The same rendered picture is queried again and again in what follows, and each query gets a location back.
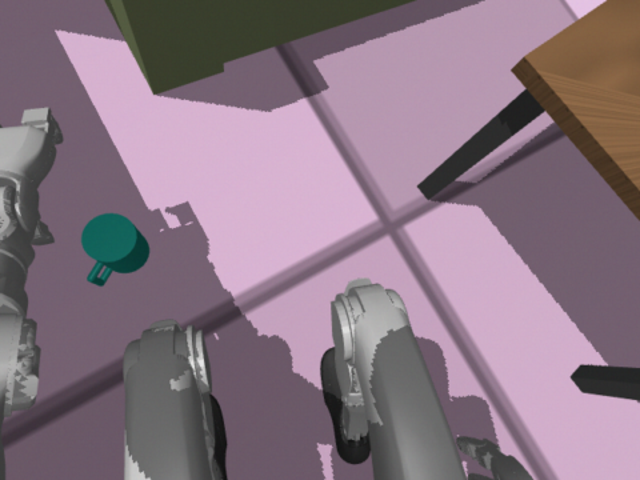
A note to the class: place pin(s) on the right robot hand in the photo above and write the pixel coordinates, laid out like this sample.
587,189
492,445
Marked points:
490,457

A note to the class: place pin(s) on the left robot hand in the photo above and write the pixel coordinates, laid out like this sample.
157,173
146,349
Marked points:
29,151

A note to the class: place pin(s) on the left robot arm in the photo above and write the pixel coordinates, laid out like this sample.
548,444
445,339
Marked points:
19,356

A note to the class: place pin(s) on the sofa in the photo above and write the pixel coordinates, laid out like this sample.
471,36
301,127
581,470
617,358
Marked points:
177,42

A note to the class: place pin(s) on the mug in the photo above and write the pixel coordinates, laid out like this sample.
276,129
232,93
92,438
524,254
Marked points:
113,240

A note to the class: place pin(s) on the coffee table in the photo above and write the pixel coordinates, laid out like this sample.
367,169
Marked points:
587,78

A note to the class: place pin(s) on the left robot foot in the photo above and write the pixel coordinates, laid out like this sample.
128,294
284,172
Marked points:
220,439

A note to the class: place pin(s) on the right robot foot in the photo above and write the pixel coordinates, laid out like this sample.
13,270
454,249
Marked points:
353,452

